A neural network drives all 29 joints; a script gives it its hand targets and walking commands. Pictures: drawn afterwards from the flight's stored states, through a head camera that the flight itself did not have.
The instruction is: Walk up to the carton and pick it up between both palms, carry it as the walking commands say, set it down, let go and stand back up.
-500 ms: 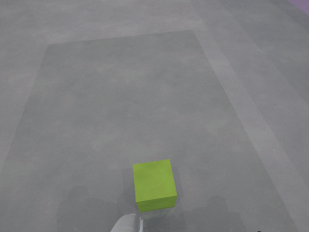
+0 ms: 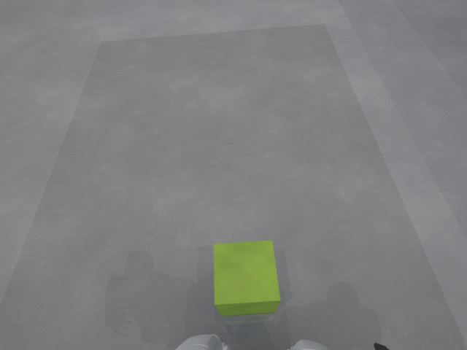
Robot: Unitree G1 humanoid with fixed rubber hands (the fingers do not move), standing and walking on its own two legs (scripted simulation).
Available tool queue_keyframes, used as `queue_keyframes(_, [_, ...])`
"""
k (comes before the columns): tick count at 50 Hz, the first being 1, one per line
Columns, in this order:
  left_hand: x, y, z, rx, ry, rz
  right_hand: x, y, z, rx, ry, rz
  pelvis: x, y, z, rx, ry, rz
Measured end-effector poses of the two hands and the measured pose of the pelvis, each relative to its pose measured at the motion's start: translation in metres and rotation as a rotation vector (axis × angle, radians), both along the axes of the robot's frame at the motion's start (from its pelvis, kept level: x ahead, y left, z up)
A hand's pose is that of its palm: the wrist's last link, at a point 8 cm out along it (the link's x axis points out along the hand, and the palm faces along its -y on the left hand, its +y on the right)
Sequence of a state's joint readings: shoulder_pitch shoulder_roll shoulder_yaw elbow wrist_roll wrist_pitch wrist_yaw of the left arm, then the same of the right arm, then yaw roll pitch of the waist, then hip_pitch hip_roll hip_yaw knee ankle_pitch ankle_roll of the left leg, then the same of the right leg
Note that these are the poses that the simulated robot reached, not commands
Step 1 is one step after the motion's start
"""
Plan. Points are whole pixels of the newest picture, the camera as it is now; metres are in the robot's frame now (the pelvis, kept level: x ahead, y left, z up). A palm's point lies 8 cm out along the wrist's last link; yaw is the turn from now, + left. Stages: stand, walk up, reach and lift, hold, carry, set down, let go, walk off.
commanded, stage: walk up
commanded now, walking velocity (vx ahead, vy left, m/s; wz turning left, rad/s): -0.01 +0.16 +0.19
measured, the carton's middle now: (245, 280) +0.37 +0.02 -0.63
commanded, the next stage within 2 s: stand in 1.64 s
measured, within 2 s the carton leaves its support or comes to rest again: neither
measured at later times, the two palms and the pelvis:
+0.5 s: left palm out of the picture +0.04 +0.35 -0.14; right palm out of the picture +0.11 -0.15 -0.09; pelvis +0.00 +0.09 +0.01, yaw +4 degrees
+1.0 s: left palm out of the picture +0.09 +0.24 -0.10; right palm out of the picture +0.04 -0.25 -0.12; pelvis +0.01 +0.01 +0.02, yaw +1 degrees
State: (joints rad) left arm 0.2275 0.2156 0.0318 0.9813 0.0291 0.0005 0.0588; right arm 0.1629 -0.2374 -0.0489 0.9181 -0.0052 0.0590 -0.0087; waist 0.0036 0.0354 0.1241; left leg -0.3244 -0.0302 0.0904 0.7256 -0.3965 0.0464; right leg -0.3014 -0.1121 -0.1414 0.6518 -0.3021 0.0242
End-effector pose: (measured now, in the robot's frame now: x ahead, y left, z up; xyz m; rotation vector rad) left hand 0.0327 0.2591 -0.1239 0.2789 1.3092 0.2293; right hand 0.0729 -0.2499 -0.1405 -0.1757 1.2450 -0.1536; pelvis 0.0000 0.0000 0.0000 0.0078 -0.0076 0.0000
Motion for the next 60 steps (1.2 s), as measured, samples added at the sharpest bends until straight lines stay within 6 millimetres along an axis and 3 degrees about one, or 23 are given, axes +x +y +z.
queue_keyframes(5, [-0.004, 0.015, 0.013, 0.024, -0.01, 0.036, 0.002, 0.001, 0.009, 0.0, 0.028, 0.032, 0.002, 0.008, 0.009, 0.01, -0.002, 0.016])
queue_keyframes(11, [-0.006, 0.045, 0.011, 0.004, -0.015, 0.044, 0.032, 0.014, 0.033, -0.052, -0.035, 0.088, -0.002, 0.032, 0.015, 0.022, 0.011, 0.04])
queue_keyframes(15, [-0.004, 0.074, -0.009, -0.048, -0.033, 0.065, 0.048, 0.037, 0.037, -0.105, -0.088, 0.123, -0.001, 0.063, 0.003, -0.008, 0.013, 0.067])
queue_keyframes(18, [0.0, 0.093, -0.024, -0.079, -0.047, 0.076, 0.043, 0.06, 0.036, -0.131, -0.095, 0.138, 0.0, 0.079, -0.004, -0.027, 0.01, 0.078])
queue_keyframes(22, [0.005, 0.095, -0.019, -0.129, -0.045, 0.068, 0.032, 0.091, 0.047, -0.102, -0.081, 0.144, 0.003, 0.086, 0.01, -0.015, -0.003, 0.072])
queue_keyframes(25, [0.009, 0.091, -0.011, -0.147, -0.043, 0.046, 0.032, 0.102, 0.047, -0.079, -0.102, 0.125, 0.005, 0.093, 0.015, -0.013, -0.006, 0.066])
queue_keyframes(29, [0.012, 0.095, -0.001, -0.11, -0.025, 0.023, 0.034, 0.1, 0.037, -0.065, -0.123, 0.087, 0.006, 0.096, 0.014, 0.006, 0.005, 0.028])
queue_keyframes(33, [0.027, 0.103, 0.012, -0.052, -0.031, 0.008, 0.009, 0.071, 0.031, -0.104, -0.065, 0.019, 0.0, 0.084, 0.013, 0.011, 0.036, 0.031])
queue_keyframes(37, [0.049, 0.088, 0.018, -0.025, -0.07, -0.056, -0.022, 0.03, 0.026, -0.141, 0.012, -0.024, -0.006, 0.063, 0.012, 0.01, 0.043, 0.004])
queue_keyframes(42, [0.054, 0.046, 0.015, -0.022, -0.1, -0.083, -0.036, -0.01, 0.01, -0.123, 0.064, -0.012, -0.007, 0.031, 0.002, -0.006, 0.031, 0.003])
queue_keyframes(47, [0.049, -0.006, 0.02, -0.088, -0.103, -0.088, -0.034, -0.004, 0.015, -0.036, 0.076, -0.014, 0.001, 0.016, 0.018, -0.001, 0.023, -0.002])
queue_keyframes(50, [0.055, -0.024, 0.019, -0.118, -0.128, -0.074, -0.031, 0.001, 0.018, -0.01, 0.078, -0.013, 0.006, 0.01, 0.021, -0.001, 0.022, 0.016])
queue_keyframes(54, [0.064, -0.028, 0.014, -0.133, -0.171, -0.044, -0.025, 0.003, 0.022, -0.023, 0.082, 0.002, 0.01, 0.007, 0.019, -0.014, 0.017, 0.037])
queue_keyframes(60, [0.053, -0.019, -0.001, -0.161, -0.139, 0.014, -0.014, 0.016, 0.032, -0.045, 0.04, -0.009, 0.017, 0.01, 0.019, -0.003, 0.003, 0.045])
